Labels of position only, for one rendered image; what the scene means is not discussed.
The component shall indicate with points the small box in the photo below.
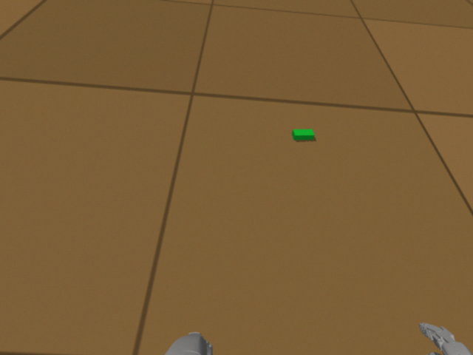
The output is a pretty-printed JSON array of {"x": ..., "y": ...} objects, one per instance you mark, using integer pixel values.
[{"x": 302, "y": 134}]

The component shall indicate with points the right robot hand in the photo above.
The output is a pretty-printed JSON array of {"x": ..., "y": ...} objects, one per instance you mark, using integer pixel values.
[{"x": 444, "y": 340}]

